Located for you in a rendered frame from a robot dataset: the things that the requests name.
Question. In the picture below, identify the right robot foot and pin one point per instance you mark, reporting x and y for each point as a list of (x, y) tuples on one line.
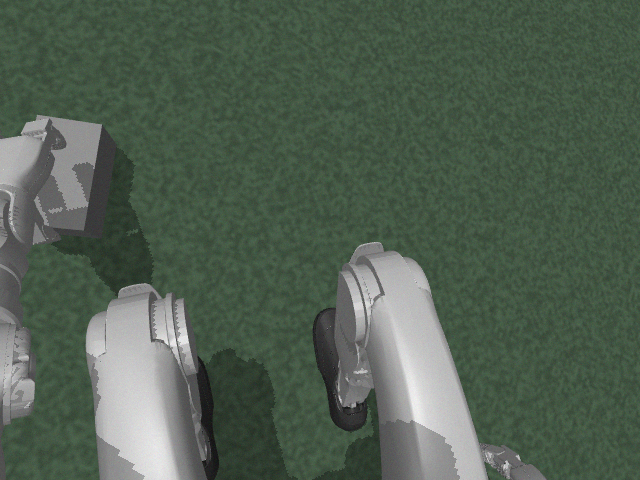
[(346, 418)]

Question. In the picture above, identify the left robot hand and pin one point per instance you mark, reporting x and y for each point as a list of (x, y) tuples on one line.
[(26, 163)]

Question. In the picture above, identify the left robot foot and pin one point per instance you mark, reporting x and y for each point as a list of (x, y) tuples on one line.
[(211, 464)]

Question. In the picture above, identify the right robot hand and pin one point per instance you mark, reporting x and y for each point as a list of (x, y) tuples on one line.
[(508, 463)]

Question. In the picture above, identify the carton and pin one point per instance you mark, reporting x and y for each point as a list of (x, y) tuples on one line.
[(74, 198)]

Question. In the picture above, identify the left robot arm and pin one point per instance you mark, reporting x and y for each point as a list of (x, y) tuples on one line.
[(17, 362)]

